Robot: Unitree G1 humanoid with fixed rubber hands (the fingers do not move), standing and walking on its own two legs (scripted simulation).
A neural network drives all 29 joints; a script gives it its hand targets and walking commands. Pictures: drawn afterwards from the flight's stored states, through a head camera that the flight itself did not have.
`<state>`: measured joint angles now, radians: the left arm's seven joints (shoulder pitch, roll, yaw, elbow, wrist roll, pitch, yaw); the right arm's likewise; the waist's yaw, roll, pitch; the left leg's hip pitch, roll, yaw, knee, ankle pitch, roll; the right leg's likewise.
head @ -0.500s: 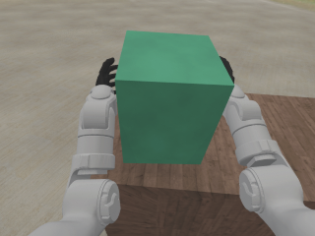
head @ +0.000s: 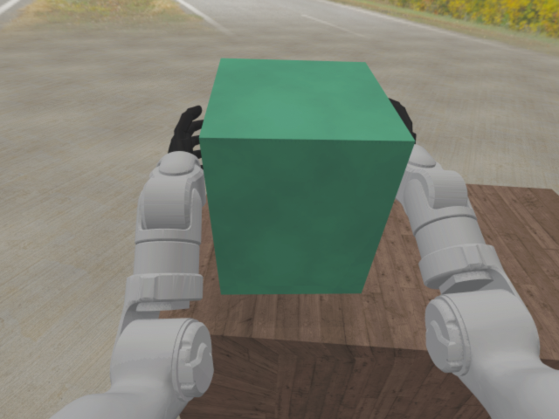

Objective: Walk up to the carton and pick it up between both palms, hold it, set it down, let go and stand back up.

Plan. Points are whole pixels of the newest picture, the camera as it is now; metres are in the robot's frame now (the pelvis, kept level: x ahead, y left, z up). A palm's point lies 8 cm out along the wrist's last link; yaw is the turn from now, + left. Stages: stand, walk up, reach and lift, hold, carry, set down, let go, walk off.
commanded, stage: hold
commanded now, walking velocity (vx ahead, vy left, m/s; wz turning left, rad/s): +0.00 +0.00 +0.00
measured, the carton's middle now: (292, 178) +0.37 +0.00 +0.23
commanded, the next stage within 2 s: none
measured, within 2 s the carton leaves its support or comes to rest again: neither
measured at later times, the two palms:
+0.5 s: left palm (185, 160) +0.38 +0.14 +0.25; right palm (395, 151) +0.39 -0.15 +0.26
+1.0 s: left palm (183, 160) +0.37 +0.15 +0.25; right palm (396, 150) +0.39 -0.14 +0.26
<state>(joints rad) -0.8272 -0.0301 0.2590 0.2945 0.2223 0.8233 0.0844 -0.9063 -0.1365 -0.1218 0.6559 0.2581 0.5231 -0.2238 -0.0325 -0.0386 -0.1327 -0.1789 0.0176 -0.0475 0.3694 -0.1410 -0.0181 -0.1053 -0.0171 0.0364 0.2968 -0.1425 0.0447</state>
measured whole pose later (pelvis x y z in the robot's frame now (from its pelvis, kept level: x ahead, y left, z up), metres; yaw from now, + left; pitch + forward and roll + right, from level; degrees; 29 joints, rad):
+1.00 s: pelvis +0.00 +0.00 +0.00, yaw +0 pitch -3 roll -1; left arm -0.84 -0.03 0.27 0.28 0.22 0.87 0.08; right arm -0.93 -0.14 -0.12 0.65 0.29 0.58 -0.24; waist -0.03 -0.04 -0.14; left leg -0.18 0.02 -0.05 0.38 -0.15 -0.02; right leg -0.11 -0.02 0.04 0.30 -0.15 0.04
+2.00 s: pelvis +0.00 +0.00 +0.00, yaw +0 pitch -3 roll -1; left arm -0.84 -0.03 0.27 0.28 0.22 0.87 0.08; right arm -0.93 -0.14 -0.12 0.65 0.29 0.59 -0.24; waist -0.03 -0.04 -0.14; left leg -0.18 0.02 -0.05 0.38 -0.15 -0.02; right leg -0.11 -0.02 0.04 0.30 -0.15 0.04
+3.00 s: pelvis +0.02 +0.00 +0.00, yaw +0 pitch -5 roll -1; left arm -0.82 -0.02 0.34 0.38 0.28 0.64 0.03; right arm -0.94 -0.08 -0.12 0.87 0.22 0.27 -0.19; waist -0.03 -0.04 -0.09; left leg -0.11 0.02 -0.05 0.38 -0.18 -0.02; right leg -0.03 -0.01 0.04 0.29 -0.18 0.04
